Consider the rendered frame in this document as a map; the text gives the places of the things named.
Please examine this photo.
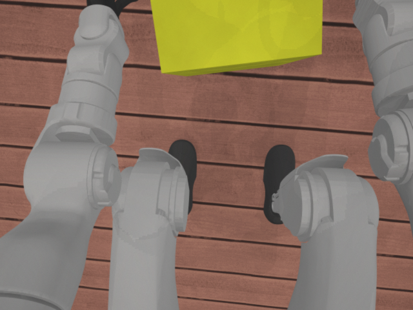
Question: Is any left robot upper arm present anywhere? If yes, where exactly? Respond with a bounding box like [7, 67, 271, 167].
[0, 141, 122, 310]

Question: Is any robot left forearm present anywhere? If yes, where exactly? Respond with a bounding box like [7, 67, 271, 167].
[23, 5, 129, 201]

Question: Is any robot right forearm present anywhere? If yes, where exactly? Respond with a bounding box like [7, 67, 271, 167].
[352, 0, 413, 117]

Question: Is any robot right thigh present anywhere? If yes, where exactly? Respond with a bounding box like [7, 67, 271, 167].
[287, 167, 378, 310]

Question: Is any robot left hand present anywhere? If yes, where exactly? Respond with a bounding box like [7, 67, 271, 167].
[86, 0, 138, 19]

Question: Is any right robot shin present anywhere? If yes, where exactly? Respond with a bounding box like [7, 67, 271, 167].
[272, 154, 379, 230]

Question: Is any carton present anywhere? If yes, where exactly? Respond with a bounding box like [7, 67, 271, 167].
[150, 0, 323, 76]

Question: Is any right robot upper arm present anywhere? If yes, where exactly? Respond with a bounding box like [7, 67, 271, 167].
[368, 108, 413, 237]

